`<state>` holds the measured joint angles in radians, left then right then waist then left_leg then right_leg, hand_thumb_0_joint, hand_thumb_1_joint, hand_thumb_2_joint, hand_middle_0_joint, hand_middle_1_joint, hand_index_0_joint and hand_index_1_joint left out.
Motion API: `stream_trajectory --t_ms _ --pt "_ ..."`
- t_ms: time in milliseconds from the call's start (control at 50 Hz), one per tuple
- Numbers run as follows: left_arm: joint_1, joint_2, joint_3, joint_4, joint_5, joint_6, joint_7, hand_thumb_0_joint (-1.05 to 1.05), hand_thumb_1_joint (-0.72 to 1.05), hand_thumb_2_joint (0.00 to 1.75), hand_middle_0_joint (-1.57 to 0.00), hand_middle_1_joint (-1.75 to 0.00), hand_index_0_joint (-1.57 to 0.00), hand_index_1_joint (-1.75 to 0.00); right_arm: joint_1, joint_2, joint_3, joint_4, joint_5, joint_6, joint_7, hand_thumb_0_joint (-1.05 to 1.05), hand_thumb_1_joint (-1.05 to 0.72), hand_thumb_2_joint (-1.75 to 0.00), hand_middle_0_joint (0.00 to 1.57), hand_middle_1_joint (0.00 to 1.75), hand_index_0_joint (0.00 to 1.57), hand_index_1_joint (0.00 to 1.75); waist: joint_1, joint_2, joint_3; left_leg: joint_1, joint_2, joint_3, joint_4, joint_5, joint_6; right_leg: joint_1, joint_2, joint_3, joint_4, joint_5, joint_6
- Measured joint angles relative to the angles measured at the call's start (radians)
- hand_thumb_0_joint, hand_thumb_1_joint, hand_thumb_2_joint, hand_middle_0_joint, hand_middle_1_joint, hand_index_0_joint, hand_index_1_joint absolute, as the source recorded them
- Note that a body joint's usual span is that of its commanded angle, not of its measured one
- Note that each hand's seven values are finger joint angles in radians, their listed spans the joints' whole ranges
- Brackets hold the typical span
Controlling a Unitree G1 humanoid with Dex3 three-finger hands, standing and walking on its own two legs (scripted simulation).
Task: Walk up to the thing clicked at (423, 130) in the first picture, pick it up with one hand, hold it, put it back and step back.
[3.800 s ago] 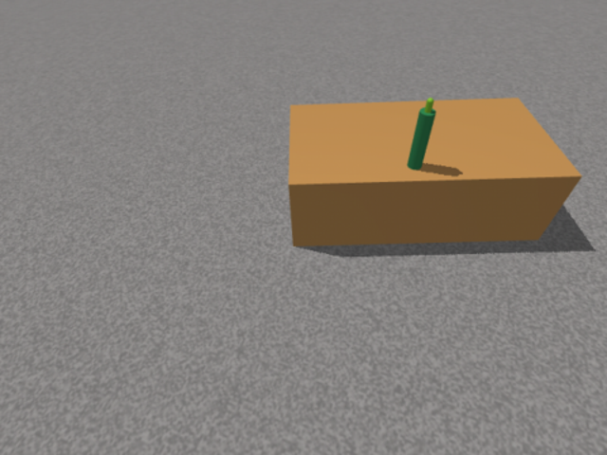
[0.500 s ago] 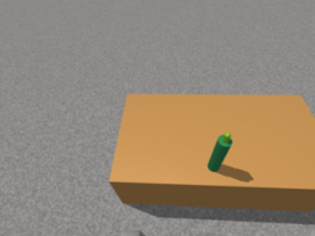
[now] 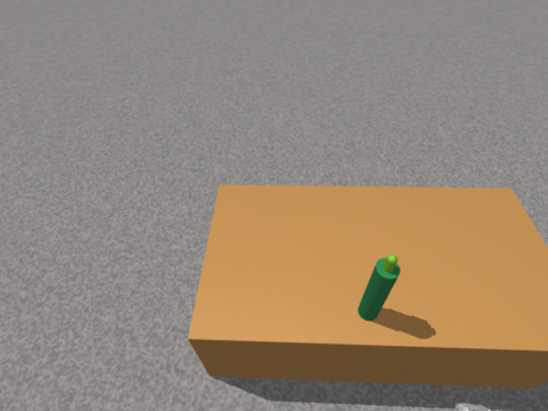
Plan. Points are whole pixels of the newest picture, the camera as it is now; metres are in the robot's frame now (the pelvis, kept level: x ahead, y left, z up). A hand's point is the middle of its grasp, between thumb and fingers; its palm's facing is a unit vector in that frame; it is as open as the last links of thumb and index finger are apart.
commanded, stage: walk up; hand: right
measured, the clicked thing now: (378, 287) +0.45 -0.21 -0.27
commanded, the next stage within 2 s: stand in 0.68 s
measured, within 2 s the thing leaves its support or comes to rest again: neither
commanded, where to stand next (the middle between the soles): +0.05 +0.00 m, yaw -1 degrees
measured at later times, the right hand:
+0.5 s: hand out of the picture +0.08 -0.25 -0.15, palm faces -0.01 +0.95 -0.32, open 7.4 cm
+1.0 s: hand out of the picture +0.11 -0.25 -0.14, palm faces -0.02 +0.94 -0.33, open 7.4 cm
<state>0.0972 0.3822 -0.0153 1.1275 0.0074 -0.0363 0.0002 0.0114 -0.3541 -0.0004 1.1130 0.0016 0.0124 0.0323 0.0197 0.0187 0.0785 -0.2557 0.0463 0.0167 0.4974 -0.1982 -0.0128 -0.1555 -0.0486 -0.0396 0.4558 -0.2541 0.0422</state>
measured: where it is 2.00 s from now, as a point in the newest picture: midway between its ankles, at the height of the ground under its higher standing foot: outside the picture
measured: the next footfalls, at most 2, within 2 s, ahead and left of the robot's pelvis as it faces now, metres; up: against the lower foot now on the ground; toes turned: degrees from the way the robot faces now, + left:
none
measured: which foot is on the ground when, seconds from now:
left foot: down 0.00-1.00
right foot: down 0.00-1.00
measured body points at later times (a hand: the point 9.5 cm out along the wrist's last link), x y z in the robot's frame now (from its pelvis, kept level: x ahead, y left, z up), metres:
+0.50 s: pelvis +0.01 +0.00 +0.01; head +0.02 +0.00 +0.46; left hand +0.10 +0.30 -0.12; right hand +0.08 -0.30 -0.13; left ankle +0.05 +0.13 -0.74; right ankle +0.00 -0.15 -0.74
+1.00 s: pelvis +0.02 +0.00 +0.01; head +0.03 +0.00 +0.46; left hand +0.09 +0.30 -0.13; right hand +0.11 -0.30 -0.12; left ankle +0.05 +0.13 -0.74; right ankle +0.00 -0.15 -0.74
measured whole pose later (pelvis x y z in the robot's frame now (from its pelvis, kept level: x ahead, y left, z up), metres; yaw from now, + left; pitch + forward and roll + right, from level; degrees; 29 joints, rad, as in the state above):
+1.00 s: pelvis +0.02 +0.00 +0.01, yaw +0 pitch -2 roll +0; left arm 0.10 0.35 0.00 1.14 0.02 -0.01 -0.01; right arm 0.06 -0.35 -0.01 1.15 -0.01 0.00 0.02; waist 0.00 0.00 0.06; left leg -0.17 0.04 0.02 0.35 -0.15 -0.02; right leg -0.07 -0.05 -0.04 0.31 -0.20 0.04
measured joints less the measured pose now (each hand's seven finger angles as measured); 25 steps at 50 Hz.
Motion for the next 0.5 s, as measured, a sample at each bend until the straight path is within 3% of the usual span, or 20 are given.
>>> stream_trajectory --t_ms 500 --pt "-0.031 -0.033 0.018 0.031 0.009 0.017 -0.007 0.01 0.91 0.90 -0.21 -0.30 -0.21 -0.30 0.063 0.004 -0.012 0.061 -0.010 0.001 -0.005 0.00 -0.91 -0.90 0.20 0.30 0.20 0.30 -0.028 -0.006 -0.022 0.074 -0.008 0.007 -0.126 0.049 -0.003 0.071 -0.005 -0.001 -0.123 0.048 0.002"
